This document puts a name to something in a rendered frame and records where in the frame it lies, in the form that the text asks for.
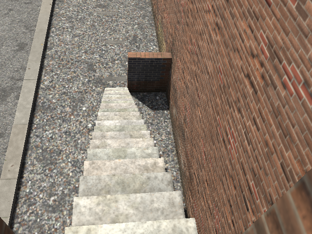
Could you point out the stairs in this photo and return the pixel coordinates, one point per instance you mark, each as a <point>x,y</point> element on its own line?
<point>125,188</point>

